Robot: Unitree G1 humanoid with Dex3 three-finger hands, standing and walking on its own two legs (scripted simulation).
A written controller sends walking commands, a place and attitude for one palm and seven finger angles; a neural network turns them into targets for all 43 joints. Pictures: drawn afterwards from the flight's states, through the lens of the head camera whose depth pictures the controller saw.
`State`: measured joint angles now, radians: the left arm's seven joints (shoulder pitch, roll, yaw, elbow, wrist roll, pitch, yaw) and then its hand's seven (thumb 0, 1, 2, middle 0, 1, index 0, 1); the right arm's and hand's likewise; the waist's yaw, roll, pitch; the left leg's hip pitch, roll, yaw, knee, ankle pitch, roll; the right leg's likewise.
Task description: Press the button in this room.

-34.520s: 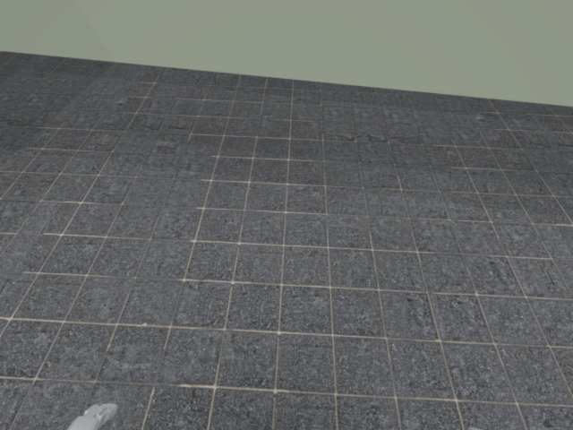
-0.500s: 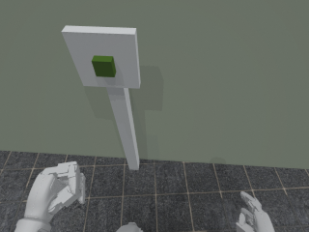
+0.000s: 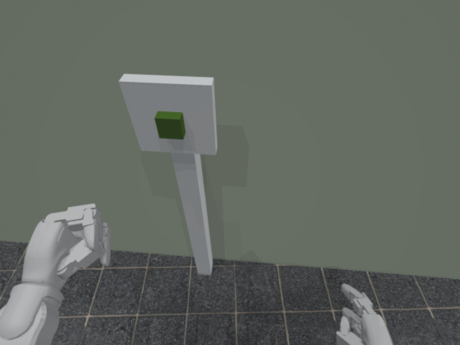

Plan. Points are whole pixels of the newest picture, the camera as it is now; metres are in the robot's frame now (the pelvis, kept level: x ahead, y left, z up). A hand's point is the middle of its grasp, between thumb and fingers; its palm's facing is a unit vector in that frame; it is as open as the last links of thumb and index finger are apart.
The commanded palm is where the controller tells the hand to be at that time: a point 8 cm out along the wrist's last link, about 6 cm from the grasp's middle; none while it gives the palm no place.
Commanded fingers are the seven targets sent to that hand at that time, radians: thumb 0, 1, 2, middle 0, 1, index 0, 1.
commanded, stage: raise the hand and make a fist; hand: left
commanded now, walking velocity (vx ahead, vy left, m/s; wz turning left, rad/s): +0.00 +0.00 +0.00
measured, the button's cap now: (171, 124) +0.51 +0.17 +0.12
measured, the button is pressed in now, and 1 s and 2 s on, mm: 0 0 0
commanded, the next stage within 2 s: aim a knuckle at the button in 0.42 s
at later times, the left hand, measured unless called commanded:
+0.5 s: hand (109, 256) +0.22 +0.19 +0.11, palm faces -0.01 -1.00 -0.06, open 3.1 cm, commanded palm +0.19 +0.25 +0.12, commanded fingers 0.00 0.90 0.90 -1.30 -1.50 -1.30 -1.50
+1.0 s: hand (144, 207) +0.30 +0.17 +0.11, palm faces -0.01 -1.00 -0.04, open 3.1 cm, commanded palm +0.28 +0.23 +0.10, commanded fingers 0.00 0.90 0.90 -1.30 -1.50 -1.30 -1.50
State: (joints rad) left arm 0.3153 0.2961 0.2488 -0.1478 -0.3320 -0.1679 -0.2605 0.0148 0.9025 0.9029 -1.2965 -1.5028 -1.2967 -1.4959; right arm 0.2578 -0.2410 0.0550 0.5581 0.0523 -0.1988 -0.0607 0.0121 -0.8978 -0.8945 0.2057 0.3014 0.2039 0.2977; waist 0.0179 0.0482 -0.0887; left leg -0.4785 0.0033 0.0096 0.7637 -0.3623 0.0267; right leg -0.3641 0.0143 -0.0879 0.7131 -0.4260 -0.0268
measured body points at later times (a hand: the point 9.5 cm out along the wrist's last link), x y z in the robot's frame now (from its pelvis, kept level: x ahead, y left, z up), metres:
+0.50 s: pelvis -0.01 +0.00 +0.01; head -0.02 -0.02 +0.46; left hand +0.21 +0.25 +0.11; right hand +0.16 -0.24 -0.06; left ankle +0.02 +0.10 -0.71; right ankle -0.04 -0.10 -0.71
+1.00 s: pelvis +0.00 -0.01 +0.01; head +0.01 -0.02 +0.46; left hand +0.30 +0.22 +0.12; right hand +0.14 -0.26 -0.08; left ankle +0.02 +0.10 -0.71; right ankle -0.04 -0.10 -0.71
